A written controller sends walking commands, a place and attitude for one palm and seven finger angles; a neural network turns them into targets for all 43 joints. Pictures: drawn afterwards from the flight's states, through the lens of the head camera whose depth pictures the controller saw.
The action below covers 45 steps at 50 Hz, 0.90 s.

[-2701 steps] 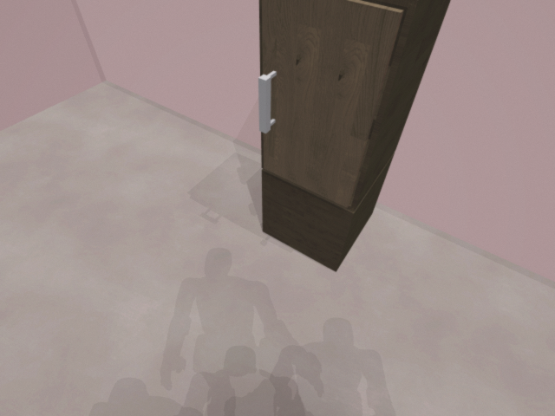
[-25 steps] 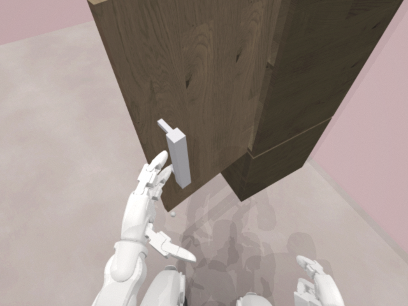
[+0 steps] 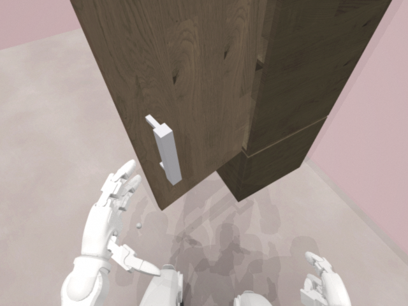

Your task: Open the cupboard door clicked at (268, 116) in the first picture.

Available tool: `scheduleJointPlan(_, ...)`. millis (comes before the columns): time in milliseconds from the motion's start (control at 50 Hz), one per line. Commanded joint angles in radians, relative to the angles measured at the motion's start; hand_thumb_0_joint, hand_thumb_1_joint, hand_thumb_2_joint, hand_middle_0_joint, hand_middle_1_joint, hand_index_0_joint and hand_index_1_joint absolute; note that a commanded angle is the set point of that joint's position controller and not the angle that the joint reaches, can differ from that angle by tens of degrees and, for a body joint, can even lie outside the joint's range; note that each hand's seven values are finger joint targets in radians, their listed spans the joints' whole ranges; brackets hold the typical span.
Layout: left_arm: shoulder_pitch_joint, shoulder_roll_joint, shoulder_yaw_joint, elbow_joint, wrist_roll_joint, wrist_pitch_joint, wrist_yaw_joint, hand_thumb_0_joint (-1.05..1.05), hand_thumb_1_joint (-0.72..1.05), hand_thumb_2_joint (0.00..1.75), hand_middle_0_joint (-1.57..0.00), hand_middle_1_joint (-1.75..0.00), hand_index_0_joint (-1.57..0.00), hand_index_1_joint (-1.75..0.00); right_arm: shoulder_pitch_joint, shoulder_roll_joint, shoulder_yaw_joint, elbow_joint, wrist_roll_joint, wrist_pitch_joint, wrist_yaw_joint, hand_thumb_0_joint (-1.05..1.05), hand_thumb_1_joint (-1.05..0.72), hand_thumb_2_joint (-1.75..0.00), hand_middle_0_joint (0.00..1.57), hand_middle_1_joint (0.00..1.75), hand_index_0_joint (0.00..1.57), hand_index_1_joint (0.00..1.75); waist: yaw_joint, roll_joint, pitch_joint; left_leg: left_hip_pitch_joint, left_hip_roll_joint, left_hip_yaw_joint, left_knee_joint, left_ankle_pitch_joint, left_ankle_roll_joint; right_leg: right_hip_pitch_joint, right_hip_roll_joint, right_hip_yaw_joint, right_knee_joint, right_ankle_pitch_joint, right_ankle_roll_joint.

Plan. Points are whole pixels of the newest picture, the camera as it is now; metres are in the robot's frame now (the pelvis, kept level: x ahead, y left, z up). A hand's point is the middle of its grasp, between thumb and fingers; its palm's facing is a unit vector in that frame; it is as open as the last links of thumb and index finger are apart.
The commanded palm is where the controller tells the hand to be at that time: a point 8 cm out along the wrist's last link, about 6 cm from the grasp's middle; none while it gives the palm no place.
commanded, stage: draw the hand back to the body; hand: left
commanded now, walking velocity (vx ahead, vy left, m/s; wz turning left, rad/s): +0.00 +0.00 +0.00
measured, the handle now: (163, 151) +0.41 +0.11 +0.06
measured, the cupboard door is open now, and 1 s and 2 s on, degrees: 100 100 100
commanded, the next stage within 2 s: step back with the hand held close in 1.66 s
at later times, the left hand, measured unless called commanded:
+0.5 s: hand (94, 227) +0.23 +0.18 +0.11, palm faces -0.04 -1.00 -0.06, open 16.3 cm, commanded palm +0.20 +0.24 +0.13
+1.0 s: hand (3, 191) +0.24 +0.26 +0.20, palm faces +0.31 -0.87 -0.39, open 12.5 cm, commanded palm +0.19 +0.30 +0.22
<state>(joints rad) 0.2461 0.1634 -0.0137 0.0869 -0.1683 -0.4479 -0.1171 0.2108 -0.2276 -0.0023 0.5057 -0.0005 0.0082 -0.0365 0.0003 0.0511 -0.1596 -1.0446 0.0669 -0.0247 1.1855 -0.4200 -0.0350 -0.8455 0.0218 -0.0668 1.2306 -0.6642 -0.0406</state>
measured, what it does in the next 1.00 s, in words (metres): rises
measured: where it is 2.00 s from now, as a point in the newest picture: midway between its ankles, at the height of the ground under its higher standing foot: outside the picture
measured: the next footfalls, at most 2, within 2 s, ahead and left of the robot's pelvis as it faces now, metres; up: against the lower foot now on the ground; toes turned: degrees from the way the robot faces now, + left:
none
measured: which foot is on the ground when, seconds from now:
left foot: down 0.00-1.00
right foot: down 0.00-1.00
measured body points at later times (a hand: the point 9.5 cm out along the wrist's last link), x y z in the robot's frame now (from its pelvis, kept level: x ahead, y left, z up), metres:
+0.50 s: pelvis +0.01 +0.01 +0.04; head +0.04 +0.00 +0.49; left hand +0.22 +0.23 +0.12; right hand +0.19 -0.22 -0.04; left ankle +0.08 +0.14 -0.63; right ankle -0.03 -0.10 -0.63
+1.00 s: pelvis +0.04 +0.03 +0.09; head +0.03 +0.01 +0.54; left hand +0.22 +0.30 +0.22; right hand +0.22 -0.18 +0.01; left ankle +0.08 +0.14 -0.63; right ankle -0.03 -0.09 -0.63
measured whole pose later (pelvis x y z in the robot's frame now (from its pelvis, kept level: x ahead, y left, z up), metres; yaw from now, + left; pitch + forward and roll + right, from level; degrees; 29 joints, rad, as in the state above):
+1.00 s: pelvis +0.04 +0.03 +0.09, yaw +0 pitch +2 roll -1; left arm 0.49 0.33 0.17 -0.34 -0.04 -0.04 0.14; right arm 0.23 -0.22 0.07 0.53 0.02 -0.06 -0.13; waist 0.04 0.06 -0.06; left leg -0.41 0.02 0.04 0.65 -0.27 0.01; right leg -0.21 -0.01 -0.02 0.60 -0.42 0.01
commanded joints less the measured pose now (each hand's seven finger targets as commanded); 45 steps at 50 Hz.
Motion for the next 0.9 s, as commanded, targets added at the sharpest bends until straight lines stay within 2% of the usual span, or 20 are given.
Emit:
scheduleJointPlan(0,-0.101,0.071,0.046,-0.207,-0.030,-0.068,-0.035,0.00,-0.50,0.30,-0.15,-0.30,-0.15,-0.30,-0.055,-0.100,-0.044,-0.147,0.003,-0.062,-0.010,0.00,-0.90,-0.90,0.20,0.30,0.20,0.30,-0.027,-0.072,-0.239,0.284,-0.053,0.005,-0.074,0.119,0.059,0.013,-0.011,0.100,-0.262,0.394,0.049)
scheduleJointPlan(60,-0.089,0.073,0.042,-0.208,-0.039,-0.053,-0.048,0.00,-0.50,0.30,-0.15,-0.30,-0.15,-0.30,-0.044,-0.106,-0.044,-0.147,0.004,-0.072,-0.012,0.00,-0.90,-0.90,0.20,0.30,0.20,0.30,-0.027,-0.073,-0.238,0.283,-0.052,-0.002,-0.075,0.117,0.062,0.007,-0.010,0.099,-0.262,0.380,0.048)
scheduleJointPlan(100,-0.055,0.147,0.115,-0.297,-0.052,-0.050,-0.041,0.00,-0.50,0.30,-0.15,-0.30,-0.15,-0.30,-0.046,-0.106,-0.048,-0.162,0.009,-0.074,-0.017,0.00,-0.90,-0.90,0.20,0.30,0.20,0.30,0.004,-0.054,-0.286,0.325,-0.052,0.006,-0.104,0.139,0.060,0.063,-0.010,0.103,-0.277,0.400,0.046)
scheduleJointPlan(160,-0.020,0.182,0.143,-0.392,-0.057,-0.025,-0.022,0.00,-0.50,0.30,-0.15,-0.30,-0.15,-0.30,-0.044,-0.102,-0.041,-0.183,0.018,-0.079,-0.024,0.00,-0.90,-0.90,0.20,0.30,0.20,0.30,0.015,-0.015,-0.285,0.387,-0.055,0.009,-0.155,0.163,0.065,0.105,0.004,0.082,-0.300,0.396,0.039)
scheduleJointPlan(180,-0.006,0.174,0.142,-0.418,-0.060,-0.016,-0.014,0.00,-0.50,0.30,-0.15,-0.30,-0.15,-0.30,-0.043,-0.095,-0.039,-0.188,0.020,-0.081,-0.026,0.00,-0.90,-0.90,0.20,0.30,0.20,0.30,0.015,-0.016,-0.284,0.409,-0.056,0.012,-0.167,0.173,0.064,0.115,0.005,0.076,-0.308,0.413,0.040)
scheduleJointPlan(260,0.086,0.121,0.120,-0.374,-0.075,0.041,-0.015,0.00,-0.50,0.30,-0.15,-0.30,-0.15,-0.30,-0.038,-0.097,-0.036,-0.192,0.031,-0.082,-0.032,0.00,-0.90,-0.90,0.20,0.30,0.20,0.30,-0.008,-0.070,-0.174,0.422,-0.055,0.007,-0.218,0.136,0.063,0.122,0.013,0.052,-0.366,0.376,0.049)
scheduleJointPlan(360,0.071,0.157,0.142,-0.349,-0.094,0.091,-0.069,0.00,-0.50,0.30,-0.15,-0.30,-0.15,-0.30,-0.036,-0.116,-0.027,-0.190,0.036,-0.094,-0.046,0.00,-0.90,-0.90,0.20,0.30,0.20,0.30,-0.032,-0.104,-0.082,0.423,-0.056,0.002,-0.249,0.088,0.063,0.133,0.004,0.072,-0.438,0.309,0.059)
scheduleJointPlan(400,0.068,0.176,0.158,-0.410,-0.107,0.092,-0.089,0.00,-0.50,0.30,-0.15,-0.30,-0.15,-0.30,-0.035,-0.113,-0.023,-0.198,0.038,-0.107,-0.048,0.00,-0.90,-0.90,0.20,0.30,0.20,0.30,-0.019,-0.044,-0.112,0.471,-0.058,0.001,-0.273,0.109,0.062,0.154,0.008,0.057,-0.437,0.333,0.052)
scheduleJointPlan(460,0.065,0.231,0.215,-0.479,-0.132,0.085,-0.102,0.00,-0.50,0.30,-0.15,-0.30,-0.15,-0.30,-0.039,-0.114,-0.018,-0.200,0.041,-0.124,-0.055,0.00,-0.90,-0.90,0.20,0.30,0.20,0.30,-0.007,-0.017,-0.132,0.518,-0.059,-0.002,-0.294,0.146,0.064,0.195,0.015,0.051,-0.449,0.372,0.048)
scheduleJointPlan(500,0.079,0.229,0.222,-0.519,-0.139,0.083,-0.104,0.00,-0.43,0.33,-0.15,-0.30,-0.15,-0.30,-0.038,-0.104,-0.013,-0.199,0.044,-0.136,-0.053,0.00,-0.90,-0.90,0.20,0.30,0.20,0.30,-0.001,0.034,-0.137,0.567,-0.058,-0.004,-0.317,0.173,0.060,0.201,0.021,0.028,-0.444,0.398,0.040)
scheduleJointPlan(560,0.125,0.240,0.252,-0.518,-0.151,0.111,-0.110,0.00,-0.32,0.37,-0.16,-0.30,-0.16,-0.30,-0.041,-0.105,-0.012,-0.196,0.048,-0.144,-0.049,0.00,-0.90,-0.90,0.20,0.30,0.20,0.30,0.009,0.039,-0.124,0.586,-0.058,-0.009,-0.342,0.190,0.058,0.226,0.027,0.015,-0.457,0.417,0.038)
scheduleJointPlan(580,0.136,0.347,0.249,-0.545,0.009,0.166,0.021,0.00,-0.29,0.39,-0.16,-0.30,-0.16,-0.30,-0.067,-0.098,-0.006,-0.211,0.042,-0.118,-0.079,0.00,-0.90,-0.90,0.20,0.30,0.20,0.30,0.053,0.027,-0.107,0.620,-0.057,0.020,-0.393,0.181,0.063,0.221,-0.003,0.075,-0.546,0.414,0.029)
scheduleJointPlan(600,0.187,0.258,0.203,-0.538,0.022,0.212,0.084,0.00,-0.26,0.40,-0.16,-0.30,-0.16,-0.30,-0.058,-0.082,0.003,-0.218,0.041,-0.107,-0.090,0.00,-0.90,-0.90,0.20,0.30,0.20,0.30,0.023,0.035,-0.056,0.642,-0.053,0.021,-0.417,0.161,0.062,0.216,-0.010,0.064,-0.574,0.380,0.030)
scheduleJointPlan(620,0.201,0.223,0.176,-0.552,0.031,0.239,0.115,0.00,-0.22,0.42,-0.16,-0.30,-0.16,-0.30,-0.053,-0.084,0.005,-0.220,0.042,-0.102,-0.092,0.00,-0.90,-0.90,0.20,0.30,0.20,0.30,0.016,0.018,-0.029,0.650,-0.050,0.014,-0.435,0.144,0.060,0.212,-0.008,0.048,-0.583,0.360,0.032)
scheduleJointPlan(640,0.219,0.213,0.163,-0.555,0.055,0.262,0.142,0.00,-0.18,0.43,-0.16,-0.30,-0.16,-0.30,-0.052,-0.086,0.006,-0.216,0.041,-0.095,-0.092,0.00,-0.90,-0.90,0.20,0.30,0.20,0.30,0.017,0.044,-0.015,0.668,-0.047,0.014,-0.452,0.135,0.061,0.228,-0.007,0.041,-0.591,0.350,0.031)
scheduleJointPlan(660,0.226,0.226,0.171,-0.561,0.072,0.279,0.167,0.00,-0.15,0.45,-0.16,-0.30,-0.16,-0.30,-0.056,-0.090,0.007,-0.211,0.038,-0.092,-0.094,0.00,-0.90,-0.90,0.20,0.30,0.20,0.30,0.016,0.000,-0.013,0.680,-0.046,0.011,-0.464,0.143,0.066,0.252,-0.005,0.039,-0.613,0.358,0.031)
scheduleJointPlan(740,0.188,0.279,0.210,-0.637,0.106,0.309,0.235,0.00,-0.01,0.51,-0.17,-0.30,-0.17,-0.30,-0.071,-0.098,0.013,-0.203,0.026,-0.090,-0.104,0.00,-0.90,-0.90,0.20,0.30,0.20,0.30,0.016,-0.027,-0.047,0.764,-0.043,0.012,-0.525,0.174,0.068,0.337,-0.008,0.026,-0.654,0.389,0.032)
scheduleJointPlan(760,0.187,0.308,0.240,-0.621,0.111,0.319,0.247,0.00,0.02,0.52,-0.17,-0.30,-0.17,-0.30,-0.082,-0.101,0.015,-0.193,0.023,-0.093,-0.108,0.00,-0.90,-0.90,0.20,0.30,0.20,0.30,0.020,-0.037,-0.018,0.768,-0.043,0.017,-0.537,0.178,0.069,0.349,-0.006,0.031,-0.681,0.393,0.033)
scheduleJointPlan(860,0.145,0.322,0.277,-0.650,0.124,0.331,0.277,0.00,0.20,0.60,-0.18,-0.30,-0.18,-0.30,-0.094,-0.101,0.022,-0.163,0.020,-0.110,-0.110,0.00,-0.90,-0.90,0.20,0.30,0.20,0.30,0.027,0.016,-0.003,0.852,-0.044,0.014,-0.611,0.220,0.063,0.430,-0.007,0.021,-0.737,0.427,0.029)
scheduleJointPlan(880,0.152,0.301,0.267,-0.652,0.126,0.333,0.279,0.00,0.23,0.62,-0.18,-0.30,-0.18,-0.30,-0.098,-0.096,0.023,-0.157,0.022,-0.112,-0.108,0.00,-0.90,-0.90,0.20,0.30,0.20,0.30,0.025,0.033,0.008,0.866,-0.041,0.012,-0.627,0.229,0.060,0.445,-0.009,0.016,-0.735,0.431,0.028)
